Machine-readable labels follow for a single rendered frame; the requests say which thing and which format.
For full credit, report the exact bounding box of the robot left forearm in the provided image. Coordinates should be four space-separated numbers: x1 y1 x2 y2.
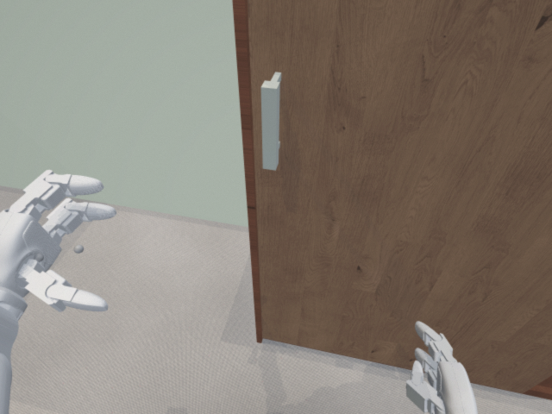
0 286 28 414

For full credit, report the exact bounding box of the handle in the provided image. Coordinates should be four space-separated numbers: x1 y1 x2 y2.
261 72 281 171

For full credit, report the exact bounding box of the robot right hand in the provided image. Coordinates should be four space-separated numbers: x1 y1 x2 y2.
406 321 478 414

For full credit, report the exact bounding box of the robot left hand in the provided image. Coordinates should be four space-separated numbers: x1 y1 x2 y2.
0 170 116 312

